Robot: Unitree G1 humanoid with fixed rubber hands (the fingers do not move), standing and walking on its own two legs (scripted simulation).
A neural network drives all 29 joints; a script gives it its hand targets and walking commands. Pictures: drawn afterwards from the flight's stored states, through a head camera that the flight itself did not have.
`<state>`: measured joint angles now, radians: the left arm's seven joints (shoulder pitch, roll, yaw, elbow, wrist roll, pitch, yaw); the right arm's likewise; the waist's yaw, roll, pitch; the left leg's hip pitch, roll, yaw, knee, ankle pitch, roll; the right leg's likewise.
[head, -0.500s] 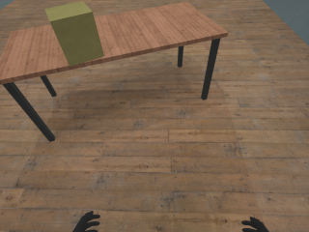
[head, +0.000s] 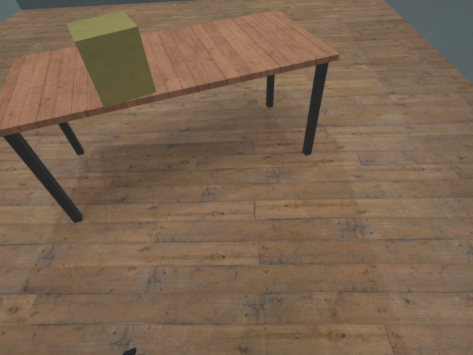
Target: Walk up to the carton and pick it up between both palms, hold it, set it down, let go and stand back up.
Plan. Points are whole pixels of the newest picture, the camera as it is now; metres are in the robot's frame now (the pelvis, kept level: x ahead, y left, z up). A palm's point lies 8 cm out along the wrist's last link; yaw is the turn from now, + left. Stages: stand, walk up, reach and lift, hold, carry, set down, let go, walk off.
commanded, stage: stand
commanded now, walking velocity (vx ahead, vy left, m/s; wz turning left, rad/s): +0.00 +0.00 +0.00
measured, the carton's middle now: (113, 59) +1.13 +0.54 +0.00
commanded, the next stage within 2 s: walk up in 1.46 s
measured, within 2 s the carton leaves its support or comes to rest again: neither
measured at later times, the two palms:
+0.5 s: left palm out of the picture +0.10 +0.25 -0.10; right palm out of the picture +0.10 -0.25 -0.10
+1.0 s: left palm out of the picture +0.10 +0.25 -0.10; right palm out of the picture +0.09 -0.25 -0.10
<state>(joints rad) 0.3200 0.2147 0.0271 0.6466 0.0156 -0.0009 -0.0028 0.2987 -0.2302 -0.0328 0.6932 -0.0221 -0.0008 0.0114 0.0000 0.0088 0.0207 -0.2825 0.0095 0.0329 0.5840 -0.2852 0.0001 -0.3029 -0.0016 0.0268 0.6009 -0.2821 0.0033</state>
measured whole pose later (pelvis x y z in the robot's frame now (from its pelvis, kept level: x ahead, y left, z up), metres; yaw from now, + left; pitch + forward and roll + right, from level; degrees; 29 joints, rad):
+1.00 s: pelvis +0.01 +0.00 +0.00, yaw +0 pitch -2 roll +0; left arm 0.31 0.23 0.02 0.69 0.01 0.00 0.00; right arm 0.31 -0.24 -0.01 0.70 -0.01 0.00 0.00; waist 0.00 0.00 0.04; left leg -0.24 0.01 0.04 0.55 -0.29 0.00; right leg -0.26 0.00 0.03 0.56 -0.28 0.01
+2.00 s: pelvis +0.06 +0.10 -0.01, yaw +11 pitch -2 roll -1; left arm 0.39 0.33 0.07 0.80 0.07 -0.05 0.01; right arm 0.42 -0.29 -0.09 0.69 -0.04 0.00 0.09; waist 0.04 -0.02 0.04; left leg -0.43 0.10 0.01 0.68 -0.27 -0.01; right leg -0.09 -0.19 -0.11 0.55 -0.42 -0.03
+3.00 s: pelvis +0.44 +0.31 -0.01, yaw +23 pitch -3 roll -2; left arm 0.49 0.28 0.03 0.73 0.04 0.01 -0.01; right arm 0.30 -0.23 -0.03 0.65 -0.03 -0.04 0.01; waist 0.02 -0.01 0.08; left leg -0.36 0.02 0.03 0.66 -0.26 0.03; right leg -0.33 -0.07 -0.01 1.16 -0.45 -0.02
